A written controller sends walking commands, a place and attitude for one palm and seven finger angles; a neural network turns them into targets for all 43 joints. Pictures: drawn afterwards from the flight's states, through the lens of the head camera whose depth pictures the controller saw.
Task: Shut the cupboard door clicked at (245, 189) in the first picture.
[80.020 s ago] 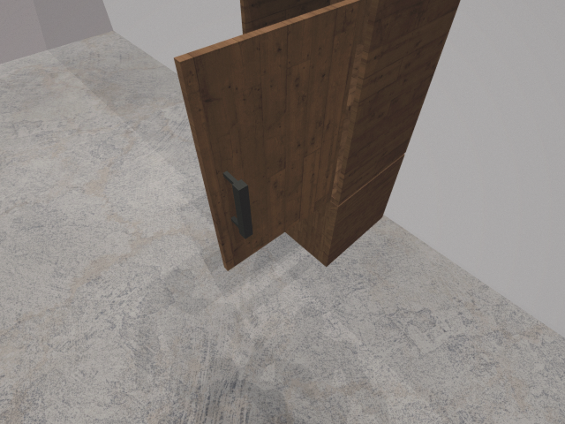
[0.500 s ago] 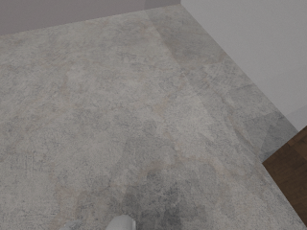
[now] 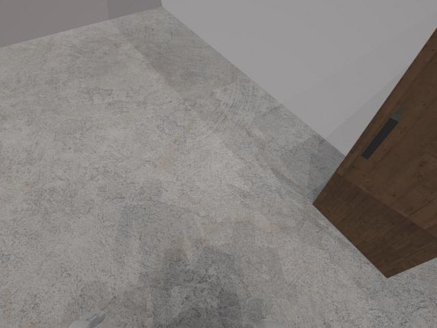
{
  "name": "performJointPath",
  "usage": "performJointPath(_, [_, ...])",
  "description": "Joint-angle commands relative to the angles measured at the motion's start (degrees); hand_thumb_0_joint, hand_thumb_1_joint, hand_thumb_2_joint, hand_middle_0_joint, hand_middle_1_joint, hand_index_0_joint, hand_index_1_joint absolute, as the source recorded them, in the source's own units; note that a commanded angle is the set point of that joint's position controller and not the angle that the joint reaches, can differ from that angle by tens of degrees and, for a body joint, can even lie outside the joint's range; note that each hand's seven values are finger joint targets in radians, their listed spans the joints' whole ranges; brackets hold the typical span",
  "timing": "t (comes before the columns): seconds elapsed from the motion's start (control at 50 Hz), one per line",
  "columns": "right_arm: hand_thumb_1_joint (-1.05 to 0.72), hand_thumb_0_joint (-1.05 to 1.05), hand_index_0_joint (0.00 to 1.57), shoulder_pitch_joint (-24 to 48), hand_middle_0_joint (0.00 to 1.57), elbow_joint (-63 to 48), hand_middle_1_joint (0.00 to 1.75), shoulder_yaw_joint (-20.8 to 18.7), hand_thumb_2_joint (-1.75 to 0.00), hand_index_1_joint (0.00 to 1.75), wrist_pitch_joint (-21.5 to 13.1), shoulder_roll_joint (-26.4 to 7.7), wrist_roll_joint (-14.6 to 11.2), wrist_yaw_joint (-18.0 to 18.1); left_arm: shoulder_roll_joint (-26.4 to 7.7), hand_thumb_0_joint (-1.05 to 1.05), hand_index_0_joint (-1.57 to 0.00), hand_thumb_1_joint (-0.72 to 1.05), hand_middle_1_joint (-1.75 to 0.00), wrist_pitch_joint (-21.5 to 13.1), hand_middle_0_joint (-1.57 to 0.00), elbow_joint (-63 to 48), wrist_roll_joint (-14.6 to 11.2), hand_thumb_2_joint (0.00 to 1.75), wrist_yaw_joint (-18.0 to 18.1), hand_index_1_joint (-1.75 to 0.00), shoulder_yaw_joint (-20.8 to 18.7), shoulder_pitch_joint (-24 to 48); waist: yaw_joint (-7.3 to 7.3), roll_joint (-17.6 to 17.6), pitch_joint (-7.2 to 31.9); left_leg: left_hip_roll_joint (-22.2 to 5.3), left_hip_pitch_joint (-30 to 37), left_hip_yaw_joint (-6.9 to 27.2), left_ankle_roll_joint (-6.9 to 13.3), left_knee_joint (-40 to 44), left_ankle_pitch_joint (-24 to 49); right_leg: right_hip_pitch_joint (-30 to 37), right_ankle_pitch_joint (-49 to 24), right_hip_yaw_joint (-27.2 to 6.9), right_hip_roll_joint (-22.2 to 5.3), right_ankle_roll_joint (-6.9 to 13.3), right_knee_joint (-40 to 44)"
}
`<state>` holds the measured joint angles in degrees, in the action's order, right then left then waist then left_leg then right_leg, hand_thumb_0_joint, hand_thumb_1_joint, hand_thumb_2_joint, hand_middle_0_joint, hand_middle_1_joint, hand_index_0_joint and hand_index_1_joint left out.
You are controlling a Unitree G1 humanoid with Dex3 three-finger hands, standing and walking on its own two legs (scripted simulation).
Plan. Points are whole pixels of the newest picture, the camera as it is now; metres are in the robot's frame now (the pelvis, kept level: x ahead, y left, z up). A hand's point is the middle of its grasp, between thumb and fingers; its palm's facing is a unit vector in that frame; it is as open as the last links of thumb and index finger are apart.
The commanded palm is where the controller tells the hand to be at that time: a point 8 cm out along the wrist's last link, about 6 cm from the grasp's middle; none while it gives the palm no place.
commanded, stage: turn to face it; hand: left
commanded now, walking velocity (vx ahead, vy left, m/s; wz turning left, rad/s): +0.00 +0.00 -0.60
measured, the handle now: (382, 134) +0.64 -0.44 -0.08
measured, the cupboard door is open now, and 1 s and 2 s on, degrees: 11 11 11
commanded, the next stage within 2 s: take the last steps up to it in 1.12 s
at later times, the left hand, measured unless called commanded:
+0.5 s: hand (140, 309) +0.17 +0.17 -0.18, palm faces -0.25 -0.95 -0.19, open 7.4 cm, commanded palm none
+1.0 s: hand (186, 292) +0.20 +0.08 -0.15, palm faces -0.49 -0.84 -0.24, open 7.4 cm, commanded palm none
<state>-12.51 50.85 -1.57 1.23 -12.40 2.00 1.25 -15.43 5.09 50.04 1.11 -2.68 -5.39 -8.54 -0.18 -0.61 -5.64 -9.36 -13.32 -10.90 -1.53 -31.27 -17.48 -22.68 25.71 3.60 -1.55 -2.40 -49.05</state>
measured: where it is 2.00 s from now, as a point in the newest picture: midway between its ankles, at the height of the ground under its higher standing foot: outside the picture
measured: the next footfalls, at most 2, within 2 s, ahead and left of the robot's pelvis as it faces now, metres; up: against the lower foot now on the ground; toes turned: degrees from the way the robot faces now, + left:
right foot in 0.08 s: +0.03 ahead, -0.14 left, +0.00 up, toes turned -7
left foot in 0.40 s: +0.10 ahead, +0.10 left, +0.00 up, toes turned -10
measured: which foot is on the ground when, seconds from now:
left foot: down 0.00-0.06, up 0.08-0.38, down 0.40-0.76, up 0.78-1.00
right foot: up 0.00-0.06, down 0.08-0.40, up 0.42-0.74, down 0.76-1.00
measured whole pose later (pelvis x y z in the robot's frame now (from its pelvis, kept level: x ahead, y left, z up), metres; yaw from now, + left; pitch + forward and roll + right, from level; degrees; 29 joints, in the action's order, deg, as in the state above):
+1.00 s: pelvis +0.03 -0.05 +0.00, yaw -30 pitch +1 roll +1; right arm -11.4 53.5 -2.8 3.4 -14.4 1.0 1.1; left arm -11.4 2.3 52.2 1.3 -0.2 -2.6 -10.3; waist -1.1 -0.9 -3.5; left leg -3.9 -26.9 -2.8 -4.4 -56.6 -23.4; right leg -13.6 15.5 0.2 0.8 2.1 -28.1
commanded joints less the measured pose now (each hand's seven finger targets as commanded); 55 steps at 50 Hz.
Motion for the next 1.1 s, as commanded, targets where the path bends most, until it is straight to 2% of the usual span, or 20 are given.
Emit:
performJointPath(0.0, [-0.9,0.0,0.2,-0.22,0.2,-3.14,0.3,-4.14,-0.9,0.3,-0.65,-13.75,-0.39,0.24,-3.06,0.0,-0.2,0.9,-0.3,-2.44,-0.2,-4.43,0.04,0.9,0.17,-0.3,-0.4,-2.02,0.99,-11.05,8.2,-10.25,1.38,3.93,4.59,0.79,21.01,10.02,-10.34,3.37,2.2,1.73,16.33])
performJointPath(0.02, [-0.9,0.0,0.2,0.14,0.2,-3.5,0.3,-4.15,-0.9,0.3,-0.62,-12.8,-0.81,-0.02,-5.73,0.0,-0.2,0.9,-0.3,-2.97,-0.2,-3.27,0.25,0.9,0.48,-0.3,-0.88,-5.72,2.81,-5.4,9.52,-7.72,-3.81,2.17,1.72,-6.66,15.25,17.98,-16.88,-0.39,-0.38,3.27,23.66])
performJointPath(0.04, [-0.9,0.0,0.2,0.84,0.2,-5.64,0.3,-3.07,-0.9,0.3,-0.46,-8.12,-1.32,-0.32,-12.36,0.0,-0.2,0.9,-0.3,-3.87,-0.2,-2.4,0.8,0.9,1.26,-0.3,-2.05,-8.88,4.59,15.02,10.32,0.56,-17.18,-2.18,-2.3,-19.93,-9.14,26.57,-30.39,-19.78,-14.76,8.46,29.86])
performJointPath(0.06, [-0.9,0.0,0.2,4.01,0.2,-7.75,0.3,-2.39,-0.9,0.3,0.22,-7.79,-1.18,-0.05,-15.12,0.0,-0.2,0.9,-0.3,-3.79,-0.2,-1.68,-0.03,0.9,2.11,-0.3,-2.19,-10.98,6.07,16.96,8.86,3.98,-21.72,4.49,-2.97,-31.02,-20.72,21.44,-43.94,-27.4,-22.13,13.97,29.84])
performJointPath(0.1, [-0.9,0.0,0.2,5.13,0.2,-6.72,0.3,-2.39,-0.9,0.3,0.4,-8.02,-1.38,0.76,-12.79,0.0,-0.2,0.9,-0.3,-3.61,-0.2,-2.62,0.08,0.9,3.2,-0.3,-2.12,-6.15,3.86,16.07,7.33,2.64,-25.77,11.25,-2.76,-37.73,-15.27,18.79,-34.49,-26.51,-18.38,15.91,29.74])
performJointPath(0.18, [-0.9,0.0,0.2,1.75,0.2,-4.22,0.3,-2.1,-0.9,0.3,0.24,-7.09,-1.08,-0.09,-9.3,0.0,-0.2,0.9,-0.3,-3.74,-0.2,-4.56,0.33,0.9,3.15,-0.3,-0.93,0.19,0.28,10.06,9.06,3.81,-16.78,9.13,-3.66,-28.23,-7.03,13.44,-34.45,-16.33,-11.22,12.88,27.15])
performJointPath(0.28, [-0.9,0.0,0.2,2.21,0.2,-5.05,0.3,-1.94,-0.9,0.3,-0.18,-6.24,-1.48,0.0,-10.42,0.0,-0.2,0.9,-0.3,-3.55,-0.2,-3.77,0.53,0.9,2.93,-0.3,-1.49,-1.38,1.07,9.43,9.34,6.48,-12.1,8.39,-3.36,-13.88,-6.78,13.17,-33.08,-21.37,-10.84,13.33,26.01])
performJointPath(0.34, [-0.9,0.0,0.2,-3.67,0.2,-3.38,0.3,-1.94,-0.9,0.3,-0.87,-6.89,-1.69,0.49,-9.64,0.0,-0.2,0.9,-0.3,-2.97,-0.2,-4.12,-0.07,0.9,2.81,-0.3,-1.45,1.54,-2.17,9.08,9.98,7.53,0.31,7.93,-2.78,3.0,4.02,6.67,-29.02,-21.42,-7.74,9.0,21.44])
performJointPath(0.36, [-0.9,0.0,0.2,-4.52,0.2,-3.14,0.3,-2.4,-0.9,0.3,-1.33,-9.49,-1.38,0.6,-7.22,0.0,-0.2,0.9,-0.3,-2.63,-0.2,-4.5,-0.43,0.9,2.57,-0.3,-0.89,0.86,-2.17,1.15,10.2,2.73,6.22,13.09,-1.19,10.59,5.39,0.68,-20.55,-18.15,-2.91,5.87,16.73])
performJointPath(0.38, [-0.9,0.0,0.2,-5.72,0.2,-3.53,0.3,-3.32,-0.9,0.3,-1.74,-15.17,-0.36,0.77,-3.71,0.0,-0.2,0.9,-0.3,-2.35,-0.2,-5.54,-0.91,0.9,1.98,-0.3,-0.24,-1.12,-2.05,-16.17,10.61,-11.2,10.8,27.22,4.54,14.63,10.25,-8.17,-1.53,-10.24,4.99,2.46,4.72])
performJointPath(0.4, [-0.9,0.0,0.2,-6.54,0.2,-4.47,0.3,-3.44,-0.9,0.3,-1.41,-16.9,-0.15,0.99,-4.5,0.0,-0.2,0.9,-0.3,-2.62,-0.2,-6.7,-0.39,0.9,1.71,-0.3,-0.21,-0.31,-2.81,-15.46,9.63,-19.01,6.85,32.06,10.37,15.5,13.23,-8.8,10.5,-5.85,4.39,1.52,-8.03])
performJointPath(0.5, [-0.9,0.0,0.2,-1.42,0.2,-4.76,0.3,-2.23,-0.9,0.3,-1.88,-11.58,0.08,1.44,-3.26,0.0,-0.2,0.9,-0.3,-1.87,-0.2,-4.64,-0.14,0.9,0.41,-0.3,-0.58,1.14,-0.49,-9.67,7.15,-10.29,7.81,13.05,8.5,9.87,33.63,-10.02,2.12,-3.74,0.11,-0.8,-16.59])
performJointPath(0.64, [-0.9,0.0,0.2,-3.73,0.2,-2.31,0.3,-3.55,-0.9,0.3,-1.16,-13.1,-0.06,0.61,-1.62,0.0,-0.2,0.9,-0.3,-2.14,-0.2,-5.3,-0.09,0.9,0.19,-0.3,0.21,2.95,-2.34,-12.79,8.86,-10.96,8.23,7.12,7.96,6.28,31.86,0.23,-0.15,2.08,1.69,0.71,3.77])
performJointPath(0.7, [-0.9,0.0,0.2,-1.08,0.2,-2.53,0.3,-3.88,-0.9,0.3,-0.8,-13.37,-0.65,0.21,-3.81,0.0,-0.2,0.9,-0.3,-2.94,-0.2,-3.31,0.01,0.9,0.57,-0.3,-0.23,-3.61,1.67,-8.66,9.94,-8.72,1.04,3.54,3.32,-2.29,22.93,14.35,-14.89,1.81,1.66,2.48,22.09])
performJointPath(0.74, [-0.9,0.0,0.2,2.39,0.2,-6.26,0.3,-2.23,-0.9,0.3,-0.38,-6.33,-1.38,-0.28,-14.0,0.0,-0.2,0.9,-0.3,-4.01,-0.2,-0.99,0.45,0.9,2.08,-0.3,-1.96,-9.99,5.1,18.55,9.52,4.75,-21.16,0.56,-2.9,-25.47,-19.93,25.07,-42.97,-25.47,-20.27,12.28,29.63])
performJointPath(0.76, [-0.9,0.0,0.2,4.76,0.2,-6.87,0.3,-1.96,-0.9,0.3,0.46,-7.71,-1.2,0.42,-14.08,0.0,-0.2,0.9,-0.3,-3.7,-0.2,-0.73,-0.2,0.9,2.79,-0.3,-1.87,-11.73,5.97,12.52,8.29,4.09,-22.06,8.19,-2.54,-32.59,-19.92,21.09,-48.59,-25.51,-21.73,15.51,29.0])
performJointPath(0.78, [-0.9,0.0,0.2,3.89,0.2,-5.55,0.3,-2.01,-0.9,0.3,0.45,-6.89,-1.4,0.96,-12.56,0.0,-0.2,0.9,-0.3,-3.95,-0.2,-0.73,0.15,0.9,3.5,-0.3,-2.04,-8.5,3.79,16.78,8.81,3.81,-25.33,10.66,-2.54,-36.43,-17.77,22.29,-46.67,-25.87,-19.25,16.34,28.2])
performJointPath(0.86, [-0.9,0.0,0.2,-0.08,0.2,-1.71,0.3,-1.84,-0.9,0.3,0.57,-6.55,-1.11,0.07,-7.28,0.0,-0.2,0.9,-0.3,-4.26,-0.2,-2.61,0.09,0.9,3.67,-0.3,-0.21,-0.74,-0.34,9.56,9.84,3.54,-17.72,10.04,-3.26,-32.7,-6.05,16.05,-39.74,-13.25,-11.8,13.07,27.5])
performJointPath(1.02, [-0.9,0.0,0.2,0.79,0.2,-1.67,0.3,-1.48,-0.9,0.3,0.02,-4.73,-1.43,0.19,-8.11,0.0,-0.2,0.9,-0.3,-4.21,-0.2,-0.34,0.47,0.9,3.53,-0.3,-0.69,-3.36,0.72,9.01,8.27,6.81,-10.6,8.44,-2.4,-11.32,-5.76,15.01,-35.72,-18.58,-11.72,14.01,27.37])
performJointPath(1.08, [-0.9,0.0,0.2,-4.41,0.2,0.59,0.3,-1.33,-0.9,0.3,-0.75,-5.05,-1.38,0.61,-6.72,0.0,-0.2,0.9,-0.3,-3.72,-0.2,0.01,-0.18,0.9,3.43,-0.3,-0.41,-1.56,-1.92,6.51,7.81,7.09,2.98,8.14,-1.49,5.49,7.21,7.12,-28.23,-17.27,-8.01,9.24,23.16])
